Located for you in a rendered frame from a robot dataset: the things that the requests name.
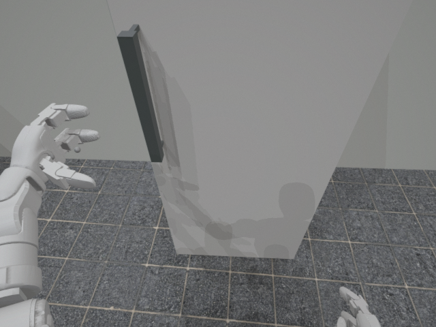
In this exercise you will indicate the right robot hand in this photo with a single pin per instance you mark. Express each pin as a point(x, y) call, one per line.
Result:
point(359, 309)

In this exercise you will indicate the robot left upper arm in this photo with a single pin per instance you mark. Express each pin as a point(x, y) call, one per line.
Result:
point(29, 313)

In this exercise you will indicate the fridge door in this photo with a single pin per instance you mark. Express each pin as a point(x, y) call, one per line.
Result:
point(255, 101)

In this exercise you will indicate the handle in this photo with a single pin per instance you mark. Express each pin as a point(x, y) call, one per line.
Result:
point(134, 65)

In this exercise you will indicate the left robot hand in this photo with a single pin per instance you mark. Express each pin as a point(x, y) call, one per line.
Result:
point(34, 144)

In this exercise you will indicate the left robot forearm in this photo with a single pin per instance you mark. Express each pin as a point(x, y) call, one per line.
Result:
point(21, 191)

